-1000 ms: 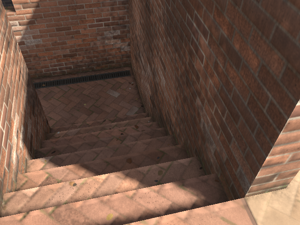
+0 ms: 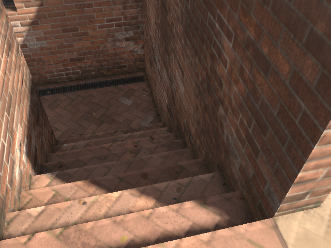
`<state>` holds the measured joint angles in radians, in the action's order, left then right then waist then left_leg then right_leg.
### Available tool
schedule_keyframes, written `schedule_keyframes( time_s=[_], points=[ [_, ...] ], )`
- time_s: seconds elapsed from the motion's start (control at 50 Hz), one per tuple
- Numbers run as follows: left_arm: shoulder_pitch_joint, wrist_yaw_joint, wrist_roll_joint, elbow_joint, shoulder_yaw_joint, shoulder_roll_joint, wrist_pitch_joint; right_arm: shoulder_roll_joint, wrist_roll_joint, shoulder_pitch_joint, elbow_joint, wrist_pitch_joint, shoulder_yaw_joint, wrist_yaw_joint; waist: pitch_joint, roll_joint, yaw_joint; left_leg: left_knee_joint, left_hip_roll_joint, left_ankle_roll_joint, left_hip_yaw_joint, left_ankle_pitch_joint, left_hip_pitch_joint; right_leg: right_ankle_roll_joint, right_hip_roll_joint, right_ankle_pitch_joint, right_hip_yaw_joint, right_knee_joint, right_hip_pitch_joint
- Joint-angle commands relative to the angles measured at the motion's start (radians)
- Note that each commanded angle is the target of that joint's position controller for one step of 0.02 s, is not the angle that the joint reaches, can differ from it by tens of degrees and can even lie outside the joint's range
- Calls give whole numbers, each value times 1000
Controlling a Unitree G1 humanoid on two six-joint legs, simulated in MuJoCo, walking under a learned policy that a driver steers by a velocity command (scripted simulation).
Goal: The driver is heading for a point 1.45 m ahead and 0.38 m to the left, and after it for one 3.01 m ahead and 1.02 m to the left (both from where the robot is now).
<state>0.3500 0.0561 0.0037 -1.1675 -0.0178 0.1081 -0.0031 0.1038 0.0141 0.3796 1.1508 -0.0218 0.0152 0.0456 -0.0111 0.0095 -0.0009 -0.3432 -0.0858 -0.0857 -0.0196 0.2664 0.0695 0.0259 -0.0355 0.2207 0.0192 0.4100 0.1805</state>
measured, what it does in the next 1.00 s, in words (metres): walks ahead: right foot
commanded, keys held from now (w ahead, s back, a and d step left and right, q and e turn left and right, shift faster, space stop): no key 0.22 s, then w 0.78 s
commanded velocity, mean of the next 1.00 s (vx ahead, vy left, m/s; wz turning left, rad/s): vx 0.28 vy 0.00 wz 0.00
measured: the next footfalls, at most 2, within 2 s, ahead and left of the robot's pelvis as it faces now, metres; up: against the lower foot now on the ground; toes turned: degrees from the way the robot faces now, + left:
right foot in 0.60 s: +0.18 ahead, -0.15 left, +0.00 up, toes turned -4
left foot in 1.04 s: +0.43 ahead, +0.03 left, +0.00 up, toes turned +3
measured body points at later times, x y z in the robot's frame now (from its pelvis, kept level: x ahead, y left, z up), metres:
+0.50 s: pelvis +0.05 -0.03 +0.00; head +0.05 -0.04 +0.45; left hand +0.08 +0.20 -0.15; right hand -0.07 -0.25 -0.16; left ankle -0.05 +0.06 -0.74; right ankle +0.07 -0.13 -0.71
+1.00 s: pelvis +0.27 -0.06 -0.01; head +0.30 -0.07 +0.44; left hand +0.16 +0.15 -0.15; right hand +0.47 -0.27 -0.12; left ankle +0.42 +0.04 -0.71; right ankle +0.14 -0.15 -0.74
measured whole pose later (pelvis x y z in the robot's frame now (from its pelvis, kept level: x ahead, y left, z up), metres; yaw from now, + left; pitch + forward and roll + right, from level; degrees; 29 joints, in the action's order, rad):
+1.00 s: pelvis +0.27 -0.06 -0.01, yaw +1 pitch +0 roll -1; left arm 0.52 0.02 0.01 -1.05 0.04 0.11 0.11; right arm 0.19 0.03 0.02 0.85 -0.03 -0.03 -0.04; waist -0.06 -0.03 0.05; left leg -0.69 0.01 -0.09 -0.04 -0.07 0.59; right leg -0.04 0.05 0.33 0.09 0.25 -0.08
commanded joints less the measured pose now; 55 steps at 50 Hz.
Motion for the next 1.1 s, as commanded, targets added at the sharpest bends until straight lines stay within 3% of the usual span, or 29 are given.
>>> schedule_keyframes(
  time_s=[0.02, 0.22, 0.26, 0.3, 0.34, 0.36, 0.4, 0.44, 0.52, 0.56, 0.58, 0.6, 0.62, 0.64, 0.66, 0.68, 0.74, 0.8, 0.86, 0.88, 0.94, 0.96, 0.98, 1.0, 1.02, 1.04, 1.06, 1.08, 1.1],
  points=[
    [97, 2, 0, -1, 7, 56, 2, 67, 0, 103, 2, -2, -9, 2, -83, -11, 0, 66, 167, 29, 126, -286, 82, -40, -70, -147, -65, -33, -5],
    [105, 0, 0, 1, 7, 54, 3, 65, 0, 104, 1, -3, -8, 1, -83, -10, 1, 61, 166, 26, 123, -281, 82, -42, -71, -153, -66, -34, -5],
    [100, 0, 5, 4, 8, 55, 1, 70, 2, 109, -1, -1, -11, 1, -74, -18, -7, 86, 147, 13, 129, -76, 81, -48, -47, -40, -51, -25, 5],
    [63, -6, 15, 28, 22, 72, 1, 133, 5, 114, -16, 6, -37, 0, -97, -71, -29, 113, 162, -55, 207, 292, 86, -62, 21, 195, 12, 92, 108],
    [-13, -21, 34, 77, 25, 65, 3, 163, 6, 179, -10, 13, -58, -6, -206, -128, -69, 208, 293, -139, 378, 573, 85, -74, 43, 264, 73, 237, 315],
    [-63, -28, 37, 107, 26, 63, 8, 158, 7, 203, -8, 10, -63, -8, -250, -133, -87, 240, 352, -175, 448, 584, 94, -80, 14, 241, 64, 308, 387],
    [-114, -40, 34, 150, 36, 79, 29, 160, 21, 223, -8, -9, -70, -9, -255, -93, -85, 256, 393, -212, 478, 445, 26, -86, -26, 233, 19, 433, 515],
    [-114, -53, 27, 172, 48, 93, 50, 167, 19, 198, -20, -30, -76, -10, -211, -61, -58, 239, 377, -202, 413, 285, -31, -89, -42, 183, 6, 431, 528],
    [-124, -69, 11, 217, 58, 91, 47, 179, 12, 120, -53, -56, -78, -12, -155, -95, -3, 179, 302, -153, 243, 82, 90, -89, 2, 104, 53, 261, 285],
    [17, -65, 16, 182, 71, 98, 47, 199, -5, 55, -71, -61, -81, -15, -114, -83, 83, 35, 248, -113, 159, -107, 252, -96, 73, 34, 116, 137, -11],
    [149, -55, 18, 134, 88, 118, 50, 197, -5, 59, -75, -68, -79, -20, -43, -34, 128, -114, 203, -86, 116, -246, 317, -101, 105, 37, 127, 110, -203],
    [314, -40, 33, 101, 109, 181, 59, 171, -4, 41, -90, -75, -69, -29, 33, 98, 200, -418, 116, -36, 14, -194, 429, -138, -67, 190, -95, -13, -373],
    [413, -40, 39, 91, 123, 267, 64, 89, -4, 100, -124, -75, -52, -43, 101, 282, 165, -766, -20, 7, -33, 271, 642, -254, -361, 440, -659, -247, -460],
    [311, -38, 30, 95, 113, 229, 53, 146, 23, 57, -137, -68, -62, -58, 12, 151, 101, -916, 63, -7, 60, 240, 697, -286, -365, 569, -743, -294, -315],
    [176, -42, 26, 144, 107, 202, 54, 147, 24, -4, -163, -63, -60, -72, -69, 45, 58, -940, 122, -9, 59, 127, 716, -272, -342, 514, -617, -265, -202],
    [110, -48, 22, 164, 102, 185, 62, 134, 21, -29, -171, -65, -57, -80, -88, -7, 32, -886, 156, -4, 66, 43, 673, -251, -294, 377, -489, -278, -117],
    [128, -40, 14, 152, 74, 103, 89, 127, 26, -14, -172, -32, -61, -86, -82, 47, -21, -768, 177, 29, 45, -58, 569, -202, -198, 77, -266, -296, -38],
    [200, -34, 15, 136, 83, 132, 111, 131, 16, -120, -224, -9, -60, -83, -111, 43, -14, -661, 178, 35, 17, -141, 614, -205, -181, -162, -156, -303, -54],
    [229, -37, 12, 137, 79, 119, 118, 110, 23, -284, -295, -12, -52, -76, -120, 61, 12, -458, 148, 37, -23, -246, 613, -197, -144, -398, -78, -277, -81],
    [215, -34, 7, 146, 75, 114, 120, 112, 20, -355, -324, -18, -50, -85, -128, 61, 26, -388, 129, 34, -35, -290, 583, -182, -134, -486, -59, -272, -78],
    [166, -40, 5, 164, 85, 144, 126, 107, 10, -397, -367, -12, -42, -91, -83, 123, 15, -320, 76, 26, -63, -344, 358, -143, -104, -567, 19, -252, 6],
    [158, -39, 5, 165, 88, 154, 126, 124, 11, -398, -376, -9, -46, -86, -82, 123, 10, -303, 70, 17, -57, -320, 328, -142, -116, -595, 19, -243, -14],
    [115, -39, 14, 180, 90, 168, 133, 167, 22, -226, -307, -7, -71, -81, 3, 117, -52, -476, 51, -23, -65, -466, 165, -138, -148, -821, 60, -129, -1],
    [57, -30, 10, 195, 88, 169, 129, 200, 29, -96, -254, -3, -89, -74, 58, 100, -115, -479, 35, -52, -41, -355, 96, -123, -124, -948, 95, 41, -12],
    [54, -26, 4, 210, 89, 181, 121, 201, 27, -54, -253, -7, -94, -68, 81, 95, -119, -377, -13, -52, -81, -153, 33, -133, -98, -955, 79, 174, -11],
    [47, -10, 2, 198, 86, 186, 105, 207, 39, -24, -255, -21, -99, -63, 31, 93, -160, -155, 26, -65, -11, -23, -2, -142, -114, -858, 32, 329, -8],
    [67, -3, 11, 203, 80, 141, 83, 276, 43, 62, -244, -37, -121, -56, 70, -45, -183, -104, 176, -132, 129, -226, -106, -124, -45, -520, 70, 698, 72],
    [219, 0, 21, 210, 62, 26, 73, 278, 33, 41, -256, -51, -102, -67, 163, -217, -38, -172, 435, -198, 434, -598, -297, -113, 66, 383, 30, 1006, 322],
    [256, 3, 12, 195, 81, 95, 62, 302, -4, 41, -260, -55, -113, -76, 201, -169, -69, -51, 483, -326, 582, -499, -242, -105, 104, 293, -46, 1139, 434]
  ],
)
